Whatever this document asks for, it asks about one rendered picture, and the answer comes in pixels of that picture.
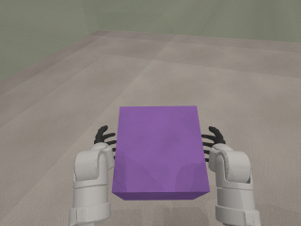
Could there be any right robot hand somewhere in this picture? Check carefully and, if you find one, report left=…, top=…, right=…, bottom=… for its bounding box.
left=201, top=126, right=226, bottom=163

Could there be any left robot hand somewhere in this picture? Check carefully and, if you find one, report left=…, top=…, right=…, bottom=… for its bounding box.
left=94, top=125, right=117, bottom=160

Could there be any right robot forearm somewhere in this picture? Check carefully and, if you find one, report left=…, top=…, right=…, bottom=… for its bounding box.
left=208, top=143, right=261, bottom=226

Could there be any left robot forearm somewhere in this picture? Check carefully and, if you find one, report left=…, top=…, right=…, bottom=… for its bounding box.
left=68, top=142, right=115, bottom=226

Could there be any carton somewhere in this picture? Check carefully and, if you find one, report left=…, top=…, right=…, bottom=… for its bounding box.
left=112, top=105, right=210, bottom=201

